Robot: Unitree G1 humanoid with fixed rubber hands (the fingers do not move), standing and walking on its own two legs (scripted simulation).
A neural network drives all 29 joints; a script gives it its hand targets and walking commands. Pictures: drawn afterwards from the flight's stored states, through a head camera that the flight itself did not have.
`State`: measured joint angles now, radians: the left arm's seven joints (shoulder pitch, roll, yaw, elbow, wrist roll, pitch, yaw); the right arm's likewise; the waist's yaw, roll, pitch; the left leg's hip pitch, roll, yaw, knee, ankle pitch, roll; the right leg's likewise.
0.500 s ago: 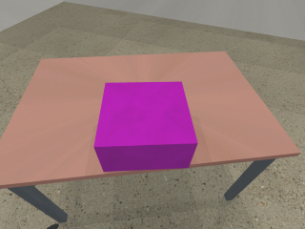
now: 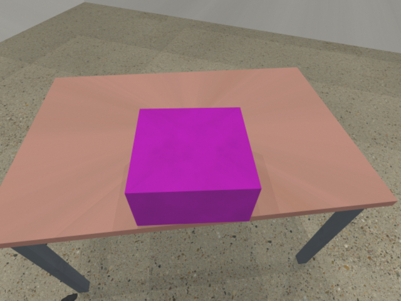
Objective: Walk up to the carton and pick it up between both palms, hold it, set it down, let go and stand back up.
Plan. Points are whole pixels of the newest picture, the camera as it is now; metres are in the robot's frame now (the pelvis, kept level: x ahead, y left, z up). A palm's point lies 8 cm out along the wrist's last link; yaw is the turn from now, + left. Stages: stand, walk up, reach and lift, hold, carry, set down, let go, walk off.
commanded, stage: walk up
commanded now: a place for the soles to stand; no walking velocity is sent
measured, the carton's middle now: (192, 162) +0.47 +0.05 -0.05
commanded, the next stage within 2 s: none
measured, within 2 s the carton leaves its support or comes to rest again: neither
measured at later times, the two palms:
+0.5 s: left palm out of the picture +0.10 +0.30 -0.11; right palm out of the picture +0.06 -0.30 -0.11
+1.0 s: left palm out of the picture +0.11 +0.29 -0.10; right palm out of the picture +0.07 -0.31 -0.11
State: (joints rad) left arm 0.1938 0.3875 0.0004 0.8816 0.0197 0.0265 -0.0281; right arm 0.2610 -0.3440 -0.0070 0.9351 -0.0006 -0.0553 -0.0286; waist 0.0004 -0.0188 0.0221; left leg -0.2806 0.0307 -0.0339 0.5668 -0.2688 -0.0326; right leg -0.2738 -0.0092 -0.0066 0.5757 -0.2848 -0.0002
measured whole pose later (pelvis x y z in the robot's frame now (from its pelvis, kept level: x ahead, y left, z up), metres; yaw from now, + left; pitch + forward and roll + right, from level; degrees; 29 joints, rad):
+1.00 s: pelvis +0.01 -0.01 +0.00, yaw +0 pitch -1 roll +1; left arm 0.19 0.41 0.00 0.85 0.02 0.04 -0.03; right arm 0.27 -0.35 -0.01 0.94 0.00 -0.06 -0.04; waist 0.00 -0.03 0.02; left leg -0.26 0.03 -0.04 0.57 -0.30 -0.03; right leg -0.27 -0.01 -0.01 0.64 -0.36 -0.02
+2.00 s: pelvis -0.02 -0.03 +0.00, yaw +2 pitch +0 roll +0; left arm 0.19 0.40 0.00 0.90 0.02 0.04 -0.03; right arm 0.25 -0.36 -0.01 0.94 0.00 -0.04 -0.04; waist 0.00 -0.03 0.07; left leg -0.34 0.02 -0.08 0.62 -0.27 -0.03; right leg -0.26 -0.02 -0.01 0.61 -0.34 -0.02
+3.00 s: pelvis -0.04 -0.02 -0.01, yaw +2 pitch -2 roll -1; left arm 0.13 0.40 0.00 0.70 0.02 0.32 0.00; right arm 0.13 -0.35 -0.11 1.00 -0.07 -0.13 0.04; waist 0.00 0.01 0.09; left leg -0.36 0.03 -0.08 0.70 -0.31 -0.05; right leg -0.29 -0.01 -0.01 0.69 -0.37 0.00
